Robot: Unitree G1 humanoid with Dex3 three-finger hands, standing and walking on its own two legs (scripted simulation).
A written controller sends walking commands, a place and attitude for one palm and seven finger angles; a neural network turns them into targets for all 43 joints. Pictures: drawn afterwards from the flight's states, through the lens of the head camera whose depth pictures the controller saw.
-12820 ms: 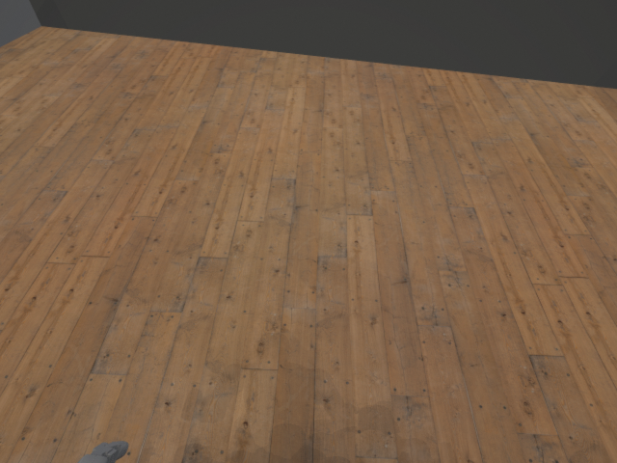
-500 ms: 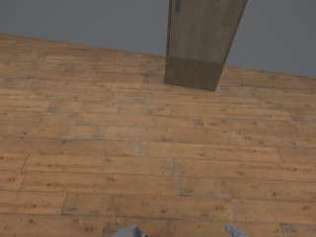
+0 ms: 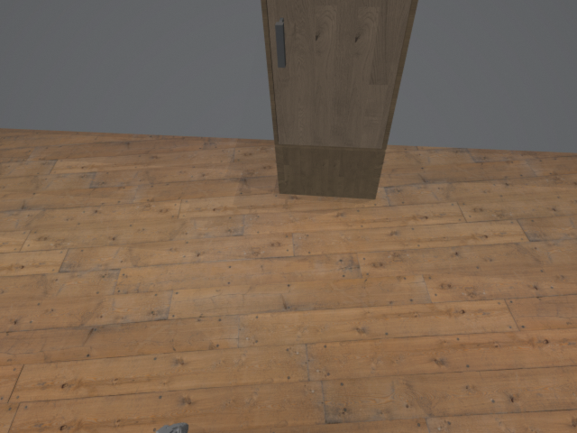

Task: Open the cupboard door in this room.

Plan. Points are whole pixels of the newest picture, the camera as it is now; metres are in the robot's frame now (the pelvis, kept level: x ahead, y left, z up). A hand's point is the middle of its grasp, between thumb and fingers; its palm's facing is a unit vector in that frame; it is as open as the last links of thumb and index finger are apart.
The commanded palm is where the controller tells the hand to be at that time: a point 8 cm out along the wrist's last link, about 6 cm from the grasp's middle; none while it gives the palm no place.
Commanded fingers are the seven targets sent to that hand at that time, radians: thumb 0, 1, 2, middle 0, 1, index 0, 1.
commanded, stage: stand and wait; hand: left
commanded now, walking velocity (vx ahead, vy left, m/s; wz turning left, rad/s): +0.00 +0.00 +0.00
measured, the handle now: (281, 42) +1.19 +0.05 -0.01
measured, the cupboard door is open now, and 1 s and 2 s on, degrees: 0 0 0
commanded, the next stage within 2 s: look at it before walking up in 0.58 s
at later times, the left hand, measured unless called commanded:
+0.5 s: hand out of the picture -0.02 +0.18 -0.16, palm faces +0.06 -0.99 -0.16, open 7.4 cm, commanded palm none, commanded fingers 0.00 0.90 0.90 -0.20 -0.30 -0.20 -0.30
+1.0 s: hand out of the picture +0.04 +0.18 -0.16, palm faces +0.01 -0.98 -0.19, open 7.4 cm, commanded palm none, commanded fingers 0.00 0.90 0.90 -0.20 -0.30 -0.20 -0.30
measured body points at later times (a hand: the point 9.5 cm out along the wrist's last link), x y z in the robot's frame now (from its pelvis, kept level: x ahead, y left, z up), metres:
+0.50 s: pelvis +0.02 +0.02 +0.01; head +0.02 +0.02 +0.46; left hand -0.02 +0.23 -0.15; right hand +0.02 -0.19 -0.15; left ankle +0.01 +0.14 -0.73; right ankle +0.07 -0.10 -0.73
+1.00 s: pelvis +0.04 +0.02 +0.01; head +0.04 +0.01 +0.46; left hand +0.04 +0.23 -0.15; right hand +0.01 -0.18 -0.16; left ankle +0.01 +0.14 -0.73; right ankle +0.07 -0.10 -0.73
